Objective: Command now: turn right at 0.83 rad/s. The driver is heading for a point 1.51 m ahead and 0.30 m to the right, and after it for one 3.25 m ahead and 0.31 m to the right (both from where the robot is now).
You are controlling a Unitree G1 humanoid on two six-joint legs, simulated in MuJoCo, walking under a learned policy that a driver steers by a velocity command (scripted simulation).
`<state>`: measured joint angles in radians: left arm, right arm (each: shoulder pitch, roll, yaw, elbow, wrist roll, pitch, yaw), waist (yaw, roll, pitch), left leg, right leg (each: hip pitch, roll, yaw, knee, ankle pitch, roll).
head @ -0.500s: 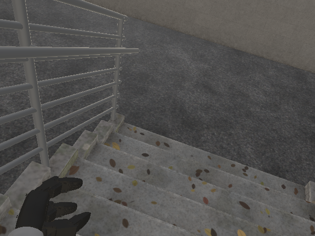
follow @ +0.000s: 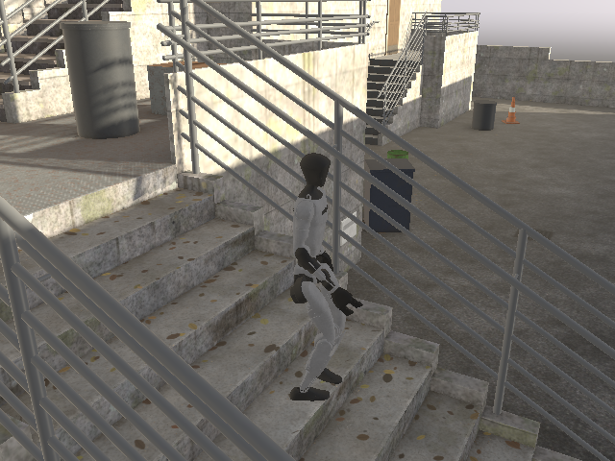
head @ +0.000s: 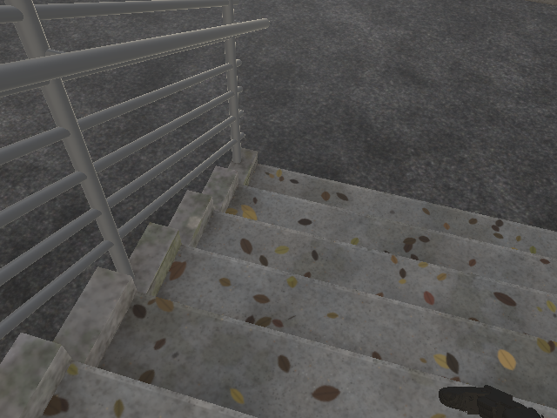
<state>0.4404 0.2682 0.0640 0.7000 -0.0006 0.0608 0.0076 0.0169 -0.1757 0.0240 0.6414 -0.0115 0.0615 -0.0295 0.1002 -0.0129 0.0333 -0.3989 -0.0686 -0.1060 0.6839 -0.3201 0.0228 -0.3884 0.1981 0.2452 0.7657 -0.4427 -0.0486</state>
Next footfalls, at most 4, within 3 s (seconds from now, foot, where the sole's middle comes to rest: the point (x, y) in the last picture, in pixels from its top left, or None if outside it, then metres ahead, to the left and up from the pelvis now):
0.46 right None -0.04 -0.09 -0.75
1.04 left None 0.34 -0.11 -0.92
1.42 right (426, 408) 0.63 -0.36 -1.09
1.88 left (324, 328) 0.93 -0.06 -1.27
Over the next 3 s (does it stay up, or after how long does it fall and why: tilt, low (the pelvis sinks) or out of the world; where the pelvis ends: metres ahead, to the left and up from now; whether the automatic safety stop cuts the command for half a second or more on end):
stays up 1.14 -0.38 -0.63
